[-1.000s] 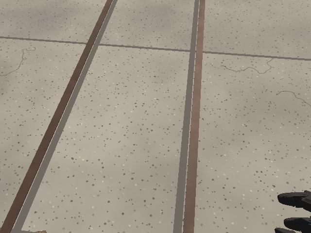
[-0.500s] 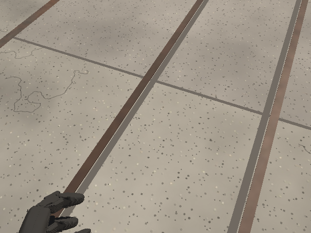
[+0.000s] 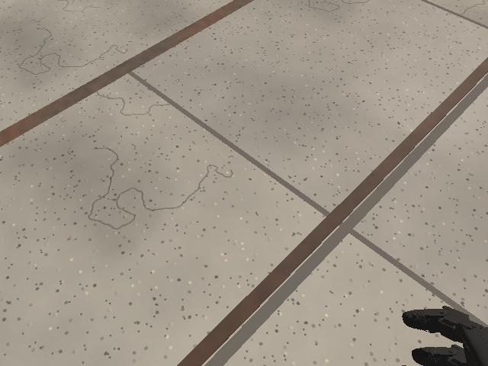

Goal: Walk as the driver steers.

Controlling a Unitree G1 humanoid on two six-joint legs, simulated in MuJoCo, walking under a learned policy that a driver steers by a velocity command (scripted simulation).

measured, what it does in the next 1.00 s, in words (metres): walks ahead, turning right: right foot, then left foot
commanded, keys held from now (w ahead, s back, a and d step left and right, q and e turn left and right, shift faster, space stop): w+e+shift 1.00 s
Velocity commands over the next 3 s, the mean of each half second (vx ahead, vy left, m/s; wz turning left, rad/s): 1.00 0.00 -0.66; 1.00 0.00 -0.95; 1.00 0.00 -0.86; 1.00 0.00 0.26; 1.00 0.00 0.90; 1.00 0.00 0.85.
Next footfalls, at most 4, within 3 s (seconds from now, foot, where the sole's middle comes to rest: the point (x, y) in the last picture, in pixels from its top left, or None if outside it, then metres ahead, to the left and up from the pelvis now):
0.42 right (312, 319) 0.58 -0.11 -0.75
0.82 left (316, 189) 1.02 -0.13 -0.75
1.28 right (444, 174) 1.12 -0.56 -0.75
1.70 left None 1.40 -0.95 -0.75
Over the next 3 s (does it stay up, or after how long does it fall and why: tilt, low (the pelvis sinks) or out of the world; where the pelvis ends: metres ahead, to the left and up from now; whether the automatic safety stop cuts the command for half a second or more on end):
stays up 1.96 -1.72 0.00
